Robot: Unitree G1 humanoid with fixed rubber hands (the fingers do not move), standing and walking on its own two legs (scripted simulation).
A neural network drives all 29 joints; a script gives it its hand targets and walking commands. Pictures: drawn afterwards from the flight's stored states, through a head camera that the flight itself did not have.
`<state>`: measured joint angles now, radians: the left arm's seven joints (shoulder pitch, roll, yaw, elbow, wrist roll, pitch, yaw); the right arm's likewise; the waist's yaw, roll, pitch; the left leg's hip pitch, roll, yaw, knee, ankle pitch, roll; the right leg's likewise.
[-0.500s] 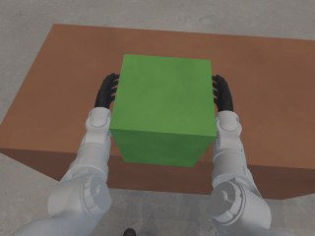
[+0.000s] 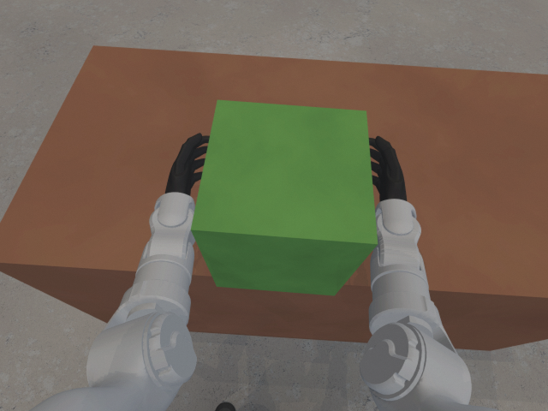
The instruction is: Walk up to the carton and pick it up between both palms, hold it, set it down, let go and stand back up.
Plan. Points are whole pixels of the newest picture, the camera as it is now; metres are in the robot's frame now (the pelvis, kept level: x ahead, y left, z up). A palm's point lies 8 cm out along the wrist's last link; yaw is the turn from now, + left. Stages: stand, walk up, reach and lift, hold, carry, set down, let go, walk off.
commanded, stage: reach and lift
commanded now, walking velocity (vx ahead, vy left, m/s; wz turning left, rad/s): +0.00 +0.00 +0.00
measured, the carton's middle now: (282, 209) +0.42 -0.03 -0.01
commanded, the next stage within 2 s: none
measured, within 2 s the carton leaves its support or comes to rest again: leaves its support in 0.64 s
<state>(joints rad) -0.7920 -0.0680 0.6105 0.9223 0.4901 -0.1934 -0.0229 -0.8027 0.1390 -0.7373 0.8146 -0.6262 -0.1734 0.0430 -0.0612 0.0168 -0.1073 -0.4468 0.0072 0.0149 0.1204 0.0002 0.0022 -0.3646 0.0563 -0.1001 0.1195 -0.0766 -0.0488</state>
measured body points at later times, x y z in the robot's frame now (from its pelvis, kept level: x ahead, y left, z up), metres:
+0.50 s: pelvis -0.01 +0.00 +0.00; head +0.08 +0.01 +0.44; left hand +0.42 +0.14 +0.03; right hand +0.41 -0.17 +0.04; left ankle +0.01 +0.12 -0.75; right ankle -0.04 -0.07 -0.75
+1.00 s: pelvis -0.03 +0.01 +0.00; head -0.02 +0.02 +0.45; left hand +0.39 +0.15 +0.09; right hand +0.38 -0.16 +0.10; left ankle +0.01 +0.12 -0.75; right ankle -0.04 -0.07 -0.75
